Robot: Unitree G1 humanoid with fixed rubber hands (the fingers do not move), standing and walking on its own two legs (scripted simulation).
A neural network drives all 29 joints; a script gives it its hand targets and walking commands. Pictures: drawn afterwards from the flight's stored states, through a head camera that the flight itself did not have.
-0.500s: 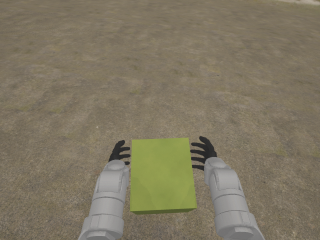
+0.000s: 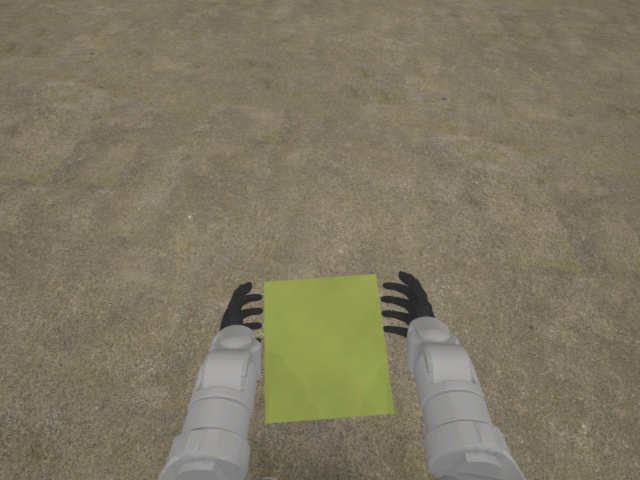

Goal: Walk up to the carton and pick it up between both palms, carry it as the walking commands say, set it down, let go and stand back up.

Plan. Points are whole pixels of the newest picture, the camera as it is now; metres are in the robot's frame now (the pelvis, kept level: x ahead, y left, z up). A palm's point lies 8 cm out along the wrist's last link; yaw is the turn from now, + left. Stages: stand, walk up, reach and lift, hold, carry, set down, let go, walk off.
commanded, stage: set down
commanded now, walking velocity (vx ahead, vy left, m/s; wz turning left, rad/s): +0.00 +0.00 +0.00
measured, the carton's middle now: (325, 352) +0.33 +0.02 -0.10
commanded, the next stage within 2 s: none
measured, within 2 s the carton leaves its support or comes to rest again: neither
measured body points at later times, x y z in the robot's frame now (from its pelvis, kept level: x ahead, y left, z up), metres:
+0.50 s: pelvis +0.01 +0.00 -0.02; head +0.17 +0.03 +0.40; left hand +0.32 +0.16 -0.11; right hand +0.35 -0.10 -0.10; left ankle +0.08 +0.10 -0.73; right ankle +0.02 -0.11 -0.73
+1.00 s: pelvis -0.03 +0.01 -0.06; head +0.22 +0.04 +0.31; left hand +0.31 +0.14 -0.20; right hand +0.33 -0.11 -0.18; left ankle +0.08 +0.10 -0.73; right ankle +0.02 -0.11 -0.73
